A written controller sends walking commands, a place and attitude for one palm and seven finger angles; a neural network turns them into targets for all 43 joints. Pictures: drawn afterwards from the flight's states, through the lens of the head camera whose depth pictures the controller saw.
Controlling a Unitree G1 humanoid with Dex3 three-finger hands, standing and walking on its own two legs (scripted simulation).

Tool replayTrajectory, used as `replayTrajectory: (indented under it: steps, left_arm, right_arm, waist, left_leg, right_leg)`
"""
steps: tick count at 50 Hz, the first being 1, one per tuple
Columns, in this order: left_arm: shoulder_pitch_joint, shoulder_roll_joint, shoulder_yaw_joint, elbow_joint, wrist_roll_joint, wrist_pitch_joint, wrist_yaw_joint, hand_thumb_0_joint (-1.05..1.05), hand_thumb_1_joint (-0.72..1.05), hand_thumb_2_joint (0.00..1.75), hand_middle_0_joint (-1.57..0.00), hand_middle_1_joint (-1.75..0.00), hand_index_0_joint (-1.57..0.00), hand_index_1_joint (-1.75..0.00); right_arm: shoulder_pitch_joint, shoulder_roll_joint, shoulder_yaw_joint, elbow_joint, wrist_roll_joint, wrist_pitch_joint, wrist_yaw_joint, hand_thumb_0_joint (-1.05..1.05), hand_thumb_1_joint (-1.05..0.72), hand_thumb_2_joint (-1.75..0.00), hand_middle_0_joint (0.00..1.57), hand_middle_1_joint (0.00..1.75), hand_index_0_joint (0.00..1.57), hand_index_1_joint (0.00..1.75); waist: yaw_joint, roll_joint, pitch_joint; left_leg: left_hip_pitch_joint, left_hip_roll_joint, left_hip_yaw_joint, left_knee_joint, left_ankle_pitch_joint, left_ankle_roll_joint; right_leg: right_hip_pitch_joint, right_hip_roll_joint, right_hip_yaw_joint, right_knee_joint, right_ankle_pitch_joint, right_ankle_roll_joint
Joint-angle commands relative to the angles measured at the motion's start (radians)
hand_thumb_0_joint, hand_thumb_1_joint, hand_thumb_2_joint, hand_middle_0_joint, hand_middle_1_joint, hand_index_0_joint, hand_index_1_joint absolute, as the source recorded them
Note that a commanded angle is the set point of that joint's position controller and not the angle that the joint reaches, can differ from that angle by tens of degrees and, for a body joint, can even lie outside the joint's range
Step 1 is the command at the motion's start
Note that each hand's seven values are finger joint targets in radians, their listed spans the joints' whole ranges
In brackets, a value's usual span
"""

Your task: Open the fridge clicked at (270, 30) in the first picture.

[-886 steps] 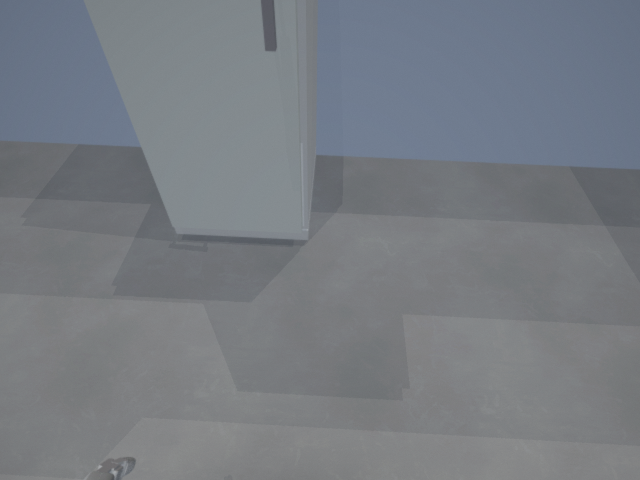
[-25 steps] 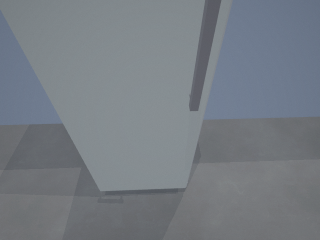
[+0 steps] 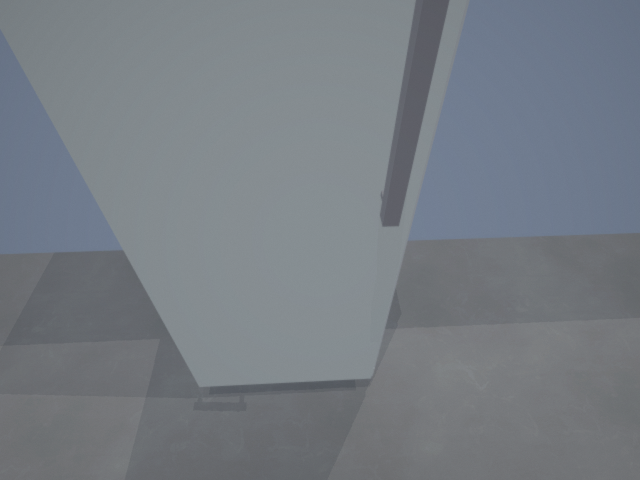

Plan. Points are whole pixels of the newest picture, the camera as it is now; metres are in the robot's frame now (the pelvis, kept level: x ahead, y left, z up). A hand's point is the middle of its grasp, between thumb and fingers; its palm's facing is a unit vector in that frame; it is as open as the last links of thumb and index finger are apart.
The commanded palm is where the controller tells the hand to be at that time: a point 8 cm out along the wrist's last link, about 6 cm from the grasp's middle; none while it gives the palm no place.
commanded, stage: look again from close up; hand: right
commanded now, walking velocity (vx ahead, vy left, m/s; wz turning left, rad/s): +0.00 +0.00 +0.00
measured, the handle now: (404, 114) +0.51 -0.08 +0.22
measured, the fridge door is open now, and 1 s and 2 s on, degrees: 0 0 0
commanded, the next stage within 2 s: none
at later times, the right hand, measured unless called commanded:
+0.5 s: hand out of the picture +0.05 -0.22 -0.17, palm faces -0.03 +0.96 -0.29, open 7.3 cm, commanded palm none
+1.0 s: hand out of the picture +0.06 -0.23 -0.17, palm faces -0.02 +0.95 -0.31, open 7.3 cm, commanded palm none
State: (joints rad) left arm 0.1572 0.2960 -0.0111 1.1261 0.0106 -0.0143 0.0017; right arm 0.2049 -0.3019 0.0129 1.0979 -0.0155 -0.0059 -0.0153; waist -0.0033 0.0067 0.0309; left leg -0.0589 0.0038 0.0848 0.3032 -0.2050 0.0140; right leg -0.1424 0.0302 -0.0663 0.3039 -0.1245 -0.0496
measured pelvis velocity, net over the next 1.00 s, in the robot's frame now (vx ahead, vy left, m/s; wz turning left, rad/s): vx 0.02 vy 0.01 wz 0.00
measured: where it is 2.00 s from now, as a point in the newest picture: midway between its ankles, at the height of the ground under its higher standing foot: outside the picture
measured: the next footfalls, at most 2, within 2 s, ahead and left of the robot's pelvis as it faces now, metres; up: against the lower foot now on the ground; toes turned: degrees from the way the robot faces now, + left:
none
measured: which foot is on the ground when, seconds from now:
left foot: down 0.00-1.00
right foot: down 0.00-1.00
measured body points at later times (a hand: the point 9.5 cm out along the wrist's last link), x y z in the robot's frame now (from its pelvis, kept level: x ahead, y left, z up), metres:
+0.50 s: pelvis +0.01 +0.00 +0.00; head +0.02 +0.00 +0.45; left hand +0.06 +0.28 -0.14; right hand +0.05 -0.27 -0.15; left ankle -0.02 +0.10 -0.75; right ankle +0.03 -0.08 -0.75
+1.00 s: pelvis +0.02 +0.01 +0.00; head +0.02 +0.00 +0.45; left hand +0.08 +0.29 -0.14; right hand +0.07 -0.28 -0.14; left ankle -0.02 +0.10 -0.75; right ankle +0.03 -0.08 -0.75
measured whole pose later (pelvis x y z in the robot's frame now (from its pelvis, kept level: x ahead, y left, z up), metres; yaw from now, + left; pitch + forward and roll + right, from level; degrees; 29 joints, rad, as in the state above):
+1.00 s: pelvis +0.02 +0.01 +0.00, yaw +0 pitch -2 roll +0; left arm 0.15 0.30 -0.01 1.13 0.01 -0.02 0.01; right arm 0.19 -0.30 0.01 1.10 -0.01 -0.01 -0.01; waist 0.00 0.01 0.03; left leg -0.03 0.00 0.08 0.28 -0.22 0.02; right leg -0.12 0.03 -0.07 0.30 -0.15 -0.04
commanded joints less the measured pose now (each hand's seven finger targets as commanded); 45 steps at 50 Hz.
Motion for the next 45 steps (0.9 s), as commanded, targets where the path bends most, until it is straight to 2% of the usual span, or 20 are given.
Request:
replayTrajectory:
  steps: [1,17,22,25,28,31,35,38,43,45]
  left_arm:
    - [-0.022,0.183,0.032,-0.052,-0.005,-0.015,0.009,0.00,0.90,0.90,-0.20,-0.30,-0.20,-0.30]
    - [-0.016,0.177,0.029,-0.048,-0.005,-0.017,0.011,0.00,0.90,0.90,-0.20,-0.30,-0.20,-0.30]
    - [-0.019,0.177,0.029,-0.046,-0.005,-0.017,0.012,0.00,0.90,0.90,-0.20,-0.30,-0.20,-0.30]
    - [-0.017,0.179,0.030,-0.048,-0.005,-0.020,0.013,0.00,0.90,0.90,-0.20,-0.30,-0.20,-0.30]
    - [-0.020,0.181,0.029,-0.047,-0.004,-0.020,0.014,0.00,0.90,0.90,-0.20,-0.30,-0.20,-0.30]
    - [-0.022,0.181,0.028,-0.047,-0.005,-0.020,0.014,0.00,0.90,0.90,-0.20,-0.30,-0.20,-0.30]
    - [-0.024,0.181,0.029,-0.047,-0.005,-0.021,0.014,0.00,0.90,0.90,-0.20,-0.30,-0.20,-0.30]
    - [-0.029,0.185,0.028,-0.048,-0.005,-0.021,0.014,0.00,0.90,0.90,-0.20,-0.30,-0.20,-0.30]
    - [-0.030,0.187,0.029,-0.049,-0.005,-0.021,0.015,0.00,0.90,0.90,-0.20,-0.30,-0.20,-0.30]
    - [-0.027,0.188,0.030,-0.050,-0.005,-0.023,0.015,0.00,0.90,0.90,-0.20,-0.30,-0.20,-0.30]
  right_arm:
    - [-0.007,-0.178,-0.030,-0.047,-0.001,-0.024,-0.009,0.00,-0.90,-0.90,0.20,0.30,0.20,0.30]
    - [-0.004,-0.167,-0.031,-0.040,0.000,-0.022,-0.009,0.00,-0.90,-0.90,0.20,0.30,0.20,0.30]
    - [-0.004,-0.167,-0.032,-0.041,-0.001,-0.024,-0.009,0.00,-0.90,-0.90,0.20,0.30,0.20,0.30]
    - [-0.001,-0.168,-0.033,-0.042,-0.001,-0.025,-0.011,0.00,-0.90,-0.90,0.20,0.30,0.20,0.30]
    - [-0.010,-0.170,-0.034,-0.039,0.000,-0.024,-0.010,0.00,-0.90,-0.90,0.20,0.30,0.20,0.30]
    - [-0.012,-0.170,-0.035,-0.042,-0.001,-0.024,-0.010,0.00,-0.90,-0.90,0.20,0.30,0.20,0.30]
    - [-0.010,-0.173,-0.037,-0.042,-0.001,-0.025,-0.010,0.00,-0.90,-0.90,0.20,0.30,0.20,0.30]
    - [-0.017,-0.176,-0.036,-0.042,0.000,-0.024,-0.009,0.00,-0.90,-0.90,0.20,0.30,0.20,0.30]
    - [-0.019,-0.180,-0.037,-0.042,0.000,-0.026,-0.009,0.00,-0.90,-0.90,0.20,0.30,0.20,0.30]
    - [-0.018,-0.183,-0.039,-0.043,-0.001,-0.027,-0.010,0.00,-0.90,-0.90,0.20,0.30,0.20,0.30]
  waist:
    - [0.005,0.001,-0.021]
    - [0.004,-0.003,-0.015]
    - [0.003,0.001,-0.016]
    - [0.002,0.000,-0.048]
    - [0.002,-0.010,-0.035]
    - [0.001,0.007,-0.021]
    - [0.001,0.001,-0.041]
    - [0.001,-0.002,-0.024]
    - [0.001,0.001,-0.037]
    - [0.002,0.003,-0.050]
  left_leg:
    - [-0.058,0.149,-0.135,-0.072,0.057,0.010]
    - [-0.054,0.146,-0.132,-0.068,0.055,0.008]
    - [-0.050,0.146,-0.132,-0.067,0.078,0.008]
    - [-0.030,0.150,-0.129,-0.060,0.124,0.008]
    - [-0.034,0.147,-0.128,-0.060,0.115,0.007]
    - [-0.036,0.147,-0.129,-0.064,0.112,0.007]
    - [-0.025,0.151,-0.126,-0.063,0.131,0.006]
    - [-0.034,0.150,-0.129,-0.067,0.121,0.007]
    - [-0.025,0.151,-0.130,-0.068,0.136,0.007]
    - [-0.012,0.154,-0.128,-0.064,0.181,0.007]
  right_leg:
    - [0.025,-0.158,0.167,-0.054,0.057,0.016]
    - [0.025,-0.160,0.167,-0.056,0.064,0.017]
    - [0.029,-0.160,0.164,-0.050,0.088,0.016]
    - [0.049,-0.165,0.160,-0.037,0.138,0.013]
    - [0.046,-0.165,0.162,-0.046,0.138,0.015]
    - [0.038,-0.165,0.162,-0.048,0.128,0.015]
    - [0.050,-0.165,0.161,-0.042,0.147,0.013]
    - [0.047,-0.163,0.163,-0.048,0.134,0.015]
    - [0.055,-0.164,0.163,-0.045,0.147,0.015]
    - [0.062,-0.166,0.161,-0.035,0.182,0.013]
